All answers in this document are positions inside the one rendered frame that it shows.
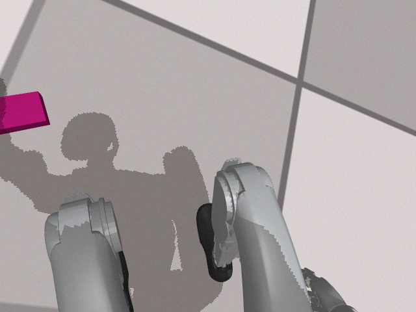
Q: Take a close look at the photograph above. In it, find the right robot foot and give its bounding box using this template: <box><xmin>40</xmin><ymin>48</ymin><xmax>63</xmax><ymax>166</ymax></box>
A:
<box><xmin>196</xmin><ymin>203</ymin><xmax>233</xmax><ymax>282</ymax></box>

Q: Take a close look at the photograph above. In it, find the left robot foot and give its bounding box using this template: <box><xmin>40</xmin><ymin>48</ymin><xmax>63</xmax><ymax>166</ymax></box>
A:
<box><xmin>118</xmin><ymin>251</ymin><xmax>134</xmax><ymax>312</ymax></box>

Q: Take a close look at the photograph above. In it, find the small box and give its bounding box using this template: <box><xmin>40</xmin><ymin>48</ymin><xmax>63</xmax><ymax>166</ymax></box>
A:
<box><xmin>0</xmin><ymin>91</ymin><xmax>50</xmax><ymax>135</ymax></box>

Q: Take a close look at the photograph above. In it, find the right robot hand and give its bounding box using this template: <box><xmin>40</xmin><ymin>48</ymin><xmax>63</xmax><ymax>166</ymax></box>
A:
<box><xmin>301</xmin><ymin>268</ymin><xmax>346</xmax><ymax>312</ymax></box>

